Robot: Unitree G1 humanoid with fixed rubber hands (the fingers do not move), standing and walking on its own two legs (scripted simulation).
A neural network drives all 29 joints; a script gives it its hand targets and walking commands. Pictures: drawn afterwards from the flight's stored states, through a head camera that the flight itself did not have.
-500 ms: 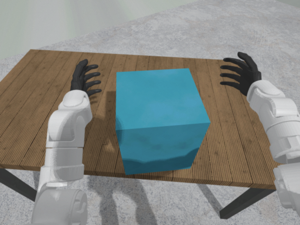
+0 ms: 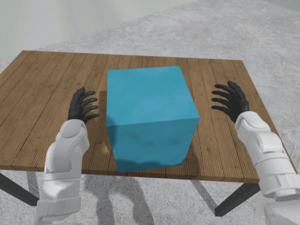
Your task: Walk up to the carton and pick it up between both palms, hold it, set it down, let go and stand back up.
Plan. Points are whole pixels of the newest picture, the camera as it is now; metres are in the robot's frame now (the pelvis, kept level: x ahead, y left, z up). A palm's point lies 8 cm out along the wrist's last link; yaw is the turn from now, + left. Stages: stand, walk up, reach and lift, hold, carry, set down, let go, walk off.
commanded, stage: set down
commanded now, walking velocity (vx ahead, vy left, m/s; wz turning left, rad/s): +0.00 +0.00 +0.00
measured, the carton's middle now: (147, 121) +0.40 +0.06 +0.03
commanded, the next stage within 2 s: none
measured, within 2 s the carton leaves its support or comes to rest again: neither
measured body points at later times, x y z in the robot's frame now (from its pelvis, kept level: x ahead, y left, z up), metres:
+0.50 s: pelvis +0.01 +0.02 +0.00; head +0.01 +0.02 +0.45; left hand +0.27 +0.21 +0.07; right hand +0.31 -0.19 +0.06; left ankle +0.04 +0.18 -0.74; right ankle +0.01 -0.07 -0.74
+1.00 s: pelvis +0.03 +0.01 +0.00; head +0.01 +0.02 +0.45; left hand +0.23 +0.21 +0.02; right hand +0.24 -0.21 +0.02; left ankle +0.04 +0.18 -0.74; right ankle +0.01 -0.07 -0.74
